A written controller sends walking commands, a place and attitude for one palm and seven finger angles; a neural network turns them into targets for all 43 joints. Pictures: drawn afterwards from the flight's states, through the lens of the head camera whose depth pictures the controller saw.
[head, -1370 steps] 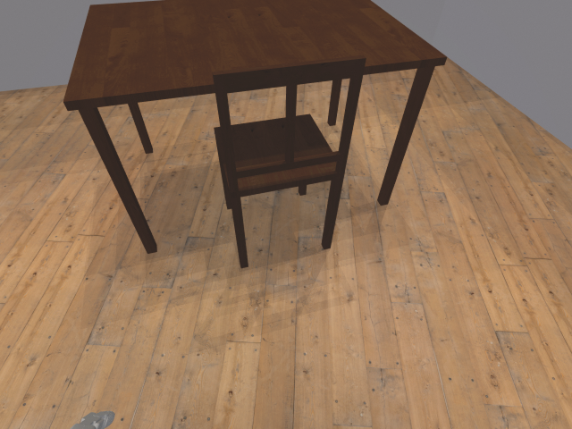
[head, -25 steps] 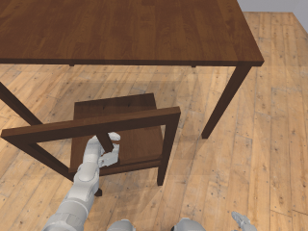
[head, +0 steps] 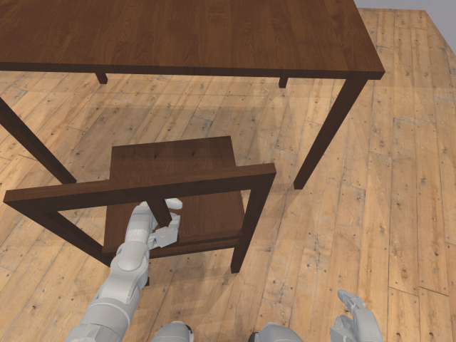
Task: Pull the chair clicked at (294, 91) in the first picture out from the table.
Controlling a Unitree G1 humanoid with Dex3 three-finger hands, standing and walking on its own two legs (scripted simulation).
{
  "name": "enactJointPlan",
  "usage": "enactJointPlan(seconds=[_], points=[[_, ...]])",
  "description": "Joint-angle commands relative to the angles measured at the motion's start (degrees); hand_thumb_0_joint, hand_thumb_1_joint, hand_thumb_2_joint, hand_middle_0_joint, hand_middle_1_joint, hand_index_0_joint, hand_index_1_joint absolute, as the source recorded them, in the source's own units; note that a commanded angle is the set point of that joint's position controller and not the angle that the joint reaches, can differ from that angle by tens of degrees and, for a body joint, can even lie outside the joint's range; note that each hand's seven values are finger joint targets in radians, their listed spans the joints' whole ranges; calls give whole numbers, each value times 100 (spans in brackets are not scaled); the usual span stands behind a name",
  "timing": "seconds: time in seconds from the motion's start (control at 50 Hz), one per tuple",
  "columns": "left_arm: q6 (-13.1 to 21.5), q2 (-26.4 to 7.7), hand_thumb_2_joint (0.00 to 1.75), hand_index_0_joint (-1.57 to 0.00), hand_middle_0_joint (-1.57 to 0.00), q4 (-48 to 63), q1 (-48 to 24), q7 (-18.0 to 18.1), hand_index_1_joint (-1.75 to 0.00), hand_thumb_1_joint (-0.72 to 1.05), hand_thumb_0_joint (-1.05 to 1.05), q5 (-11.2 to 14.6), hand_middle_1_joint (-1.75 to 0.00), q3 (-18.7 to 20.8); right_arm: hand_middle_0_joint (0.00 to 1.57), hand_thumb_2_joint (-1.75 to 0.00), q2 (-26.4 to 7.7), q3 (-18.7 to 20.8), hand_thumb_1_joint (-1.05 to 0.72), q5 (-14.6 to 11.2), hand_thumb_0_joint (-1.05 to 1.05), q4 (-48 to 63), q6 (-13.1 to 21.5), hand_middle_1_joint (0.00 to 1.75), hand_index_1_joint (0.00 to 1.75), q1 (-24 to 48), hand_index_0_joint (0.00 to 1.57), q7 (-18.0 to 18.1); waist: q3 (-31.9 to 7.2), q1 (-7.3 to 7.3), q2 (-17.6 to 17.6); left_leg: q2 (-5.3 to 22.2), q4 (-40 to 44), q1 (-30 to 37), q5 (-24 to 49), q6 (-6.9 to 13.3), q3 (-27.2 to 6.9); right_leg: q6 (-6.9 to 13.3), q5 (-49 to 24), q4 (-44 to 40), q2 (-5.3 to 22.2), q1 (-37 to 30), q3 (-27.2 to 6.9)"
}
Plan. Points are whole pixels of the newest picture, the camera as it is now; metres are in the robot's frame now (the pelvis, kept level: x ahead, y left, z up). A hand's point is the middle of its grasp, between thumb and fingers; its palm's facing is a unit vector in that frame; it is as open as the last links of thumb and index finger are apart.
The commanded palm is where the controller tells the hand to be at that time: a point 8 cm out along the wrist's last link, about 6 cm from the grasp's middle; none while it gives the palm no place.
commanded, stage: step backward, pulling the chair out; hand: left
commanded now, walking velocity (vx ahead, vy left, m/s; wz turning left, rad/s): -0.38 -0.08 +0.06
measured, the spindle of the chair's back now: (165, 222) +0.34 +0.15 -0.10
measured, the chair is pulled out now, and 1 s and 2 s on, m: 0.24 0.48 0.62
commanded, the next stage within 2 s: stop walking, hand still on the chair in 1.04 s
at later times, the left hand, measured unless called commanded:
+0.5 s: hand (168, 285) +0.21 +0.12 -0.07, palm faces -0.03 -0.99 -0.13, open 5.4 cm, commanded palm +0.19 +0.16 -0.07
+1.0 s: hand out of the picture +0.08 +0.09 -0.07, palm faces -0.02 -0.99 -0.16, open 5.5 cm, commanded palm +0.06 +0.13 -0.07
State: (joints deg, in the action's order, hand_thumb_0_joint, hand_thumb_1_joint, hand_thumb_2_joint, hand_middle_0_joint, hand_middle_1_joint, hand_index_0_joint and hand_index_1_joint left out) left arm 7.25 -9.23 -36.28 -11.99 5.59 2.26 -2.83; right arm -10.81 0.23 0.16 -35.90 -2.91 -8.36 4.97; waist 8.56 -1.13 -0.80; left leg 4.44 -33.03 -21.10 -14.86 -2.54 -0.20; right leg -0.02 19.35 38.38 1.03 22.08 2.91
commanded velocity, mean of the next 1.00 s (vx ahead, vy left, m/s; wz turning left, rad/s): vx -0.37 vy -0.02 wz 0.08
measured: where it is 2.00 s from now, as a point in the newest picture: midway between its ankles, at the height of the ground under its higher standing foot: outside the picture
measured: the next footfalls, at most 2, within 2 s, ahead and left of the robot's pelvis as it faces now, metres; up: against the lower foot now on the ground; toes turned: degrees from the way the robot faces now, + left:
right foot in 0.04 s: +0.02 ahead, -0.13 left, +0.00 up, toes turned -4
left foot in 0.34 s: -0.05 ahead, +0.14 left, +0.00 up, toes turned +2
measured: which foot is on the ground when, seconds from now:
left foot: down 0.00-0.10, up 0.12-0.32, down 0.34-0.68, up 0.70-0.92, down 0.94-1.00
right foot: up 0.00-0.02, down 0.04-0.38, up 0.40-0.62, down 0.64-1.00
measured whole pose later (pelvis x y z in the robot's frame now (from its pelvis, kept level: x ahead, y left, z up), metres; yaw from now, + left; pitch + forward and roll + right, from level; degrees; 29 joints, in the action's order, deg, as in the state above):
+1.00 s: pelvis -0.24 -0.03 +0.00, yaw +3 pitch +2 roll +1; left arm 7.5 -7.0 -44.8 -17.8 6.3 1.3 -4.0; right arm -16.7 2.0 -1.2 -39.6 -3.2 -7.7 7.2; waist 8.5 -2.8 -1.1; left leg 0.7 -29.9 -15.6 -16.1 -1.3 -0.1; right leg -0.9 10.0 32.0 4.6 22.4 3.9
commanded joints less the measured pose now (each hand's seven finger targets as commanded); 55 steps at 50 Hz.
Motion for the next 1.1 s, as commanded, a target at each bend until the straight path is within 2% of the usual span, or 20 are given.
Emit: enactJointPlan(seconds=[0.0, 0.04, 0.08, 0.1, 0.14, 0.18, 0.28, 0.34, 0.4, 0.46, 0.6, 0.64, 0.66, 0.68, 0.74, 0.82, 0.88, 0.94, 1.0, 1.08], points=[[526, -327, 90, -50, -50, 946, -1300, 44, -145, 90, 0, -233, -145, 59, 20, -90, -930, 328, -90, 33, 0, 218, 281, 30, 30, -220, 20, -48, -2235, -147, 1423, 1298, 44, 2107, 4805, 746, -799, 73, -635, -1099, 73, -456, -159], [642, -505, 90, -50, -50, 775, -1409, 43, -145, 90, 0, -317, -145, 168, 20, -90, -870, 299, -90, 8, 0, 162, 292, 30, 30, -211, 20, -27, -2435, -160, 947, 898, -378, 1849, 4037, 469, -420, 76, -2682, -1809, 291, -1110, -242], [681, -951, 90, -50, -50, 436, -1337, 104, -145, 90, 0, -265, -145, 461, 20, -90, -851, 347, -90, -110, 0, 172, 248, 30, 30, -307, 20, 128, -2876, -223, -935, -29, -1319, 198, 180, -39, 308, 507, -6747, -1244, 1393, -2671, -1104], [642, -1067, 90, -50, -50, 205, -1246, 102, -145, 90, 0, -268, -145, 672, 20, -90, -931, 370, -90, -140, 0, 216, 290, 30, 30, 28, 20, 178, -2832, -47, -1376, -306, -1974, -315, -1379, -6, -120, 558, -7295, -1166, 1814, -2670, -1216], [633, -838, 90, -50, -50, 256, -1276, 46, -145, 90, 0, -291, -145, 575, 20, -90, -751, 195, -90, -83, 0, 333, 324, 30, 30, 447, 20, 160, -2469, 82, -824, -270, -2498, -539, -1515, 37, -615, 699, -5555, -1295, 2041, -2062, -1154], [582, -863, 90, -50, -50, 197, -1106, 103, -145, 90, 0, -318, -145, 632, 20, -90, -786, 107, -90, -25, 0, 168, 308, 30, 30, 444, 20, 158, -2413, 70, -234, -231, -1750, -391, -1326, 1, -520, 848, -5373, -1205, 1914, -2146, -900], [470, -555, 90, -50, -50, 189, -851, 114, -145, 90, 0, -139, -145, 298, 20, -90, -926, 146, -90, -118, 0, 208, 193, 30, 30, 79, 20, 252, -2437, -43, -765, -14, 631, 575, 437, 53, -126, 475, -4539, -890, 1376, -2097, -521], [477, -107, 90, -50, -50, 720, -1061, 20, -145, 90, 0, -107, -145, -126, 20, -90, -1084, 263, -90, -81, 0, 449, 69, 30, 30, -71, 20, 156, -2352, -95, 638, 1341, 936, 1450, 4364, 824, -1159, -54, -1551, 5, 209, -908, -141], [458, -111, 90, -50, -50, 1355, -1151, -62, -145, 90, 0, -239, -145, -164, 20, -90, -850, 203, -90, 170, 0, 419, 164, 30, 30, 86, 20, -17, -2289, 2, 2096, 1710, 976, 1894, 5500, 1159, -1373, 19, 910, 1050, 96, -6, -231], [435, -56, 90, -50, -50, 1147, -1013, -17, -145, 90, 0, -207, -145, -90, 20, -90, -947, 344, -90, 61, 0, 332, 274, 30, 30, -106, 20, -161, -2167, -10, 1845, 1488, 524, 2414, 5755, 1013, -899, 98, 411, 445, 84, 139, -269], [658, -488, 90, -50, -50, 750, -1037, -23, -145, 90, 0, -276, -145, 251, 20, -90, -926, 322, -90, 25, 0, 164, 395, 30, 30, -145, 20, -105, -2375, -84, 1470, 1106, 16, 2340, 4570, 663, -771, 66, -1161, -1995, 43, -853, -127], [759, -801, 90, -50, -50, 727, -1144, -13, -145, 90, 0, -365, -145, 393, 20, -90, -768, 284, -90, -52, 0, 231, 346, 30, 30, -106, 20, -50, -2662, -146, 339, 480, -577, 1422, 2666, 223, 26, 156, -4162, -1952, 720, -1838, -481], [747, -1054, 90, -50, -50, 518, -1267, 35, -145, 90, 0, -327, -145, 598, 20, -90, -811, 360, -90, -120, 0, 233, 315, 30, 30, -193, 20, 80, -2872, -215, -1127, -87, -1189, 340, 61, -44, 319, 528, -6004, -1427, 1333, -2597, -898], [655, -1209, 90, -50, -50, 247, -992, 35, -145, 90, 0, -273, -145, 754, 20, -90, -948, 413, -90, -168, 0, 241, 350, 30, 30, -19, 20, 152, -2979, -10, -1545, -377, -1945, -151, -1362, -18, -107, 784, -6902, -1181, 1794, -2688, -1111], [606, -872, 90, -50, -50, 86, -1034, 36, -145, 90, 0, -325, -145, 683, 20, -90, -748, 157, -90, -68, 0, 198, 392, 30, 30, 404, 20, 119, -2461, 73, -553, -266, -2252, -602, -1402, -17, -633, 909, -5665, -1126, 2025, -2274, -990], [513, -815, 90, -50, -50, -114, -1116, 105, -145, 90, 0, -250, -145, 601, 20, -90, -865, 128, -90, -104, 0, 97, 299, 30, 30, 216, 20, 198, -2434, 29, -726, -305, -684, -150, -920, -21, -336, 695, -5318, -1047, 1773, -2350, -788], [399, -647, 90, -50, -50, -92, -1254, 111, -145, 90, 0, -166, -145, 247, 20, -90, -1026, 191, -90, -138, 0, 86, 236, 30, 30, -4, 20, 286, -2252, -65, -709, -55, 635, 642, 409, 53, -155, 524, -4465, -968, 1539, -1922, -643], [351, -160, 90, -50, -50, 225, -1436, 32, -145, 90, 0, -99, -145, -179, 20, -90, -1210, 298, -90, -114, 0, 342, 105, 30, 30, -156, 20, 220, -2264, -41, 631, 1059, 1015, 1363, 3604, 623, -872, -21, -2098, -299, 398, -1109, -132], [309, -66, 90, -50, -50, 671, -1558, -51, -145, 90, 0, -138, -145, -243, 20, -90, -914, 195, -90, 41, 0, 443, 105, 30, 30, 87, 20, 56, -2169, 14, 2043, 1465, 1162, 1337, 4044, 1054, -1185, 4, 841, 786, 147, -430, -106], [241, -162, 90, -50, -50, 351, -1281, -23, -145, 90, 0, -32, -145, -25, 20, -90, -1076, 328, -90, -87, 0, 385, 204, 30, 30, -241, 20, -75, -2008, 55, 1384, 1321, 505, 1572, 3710, 941, -851, 38, 117, -386, 97, -624, -146]])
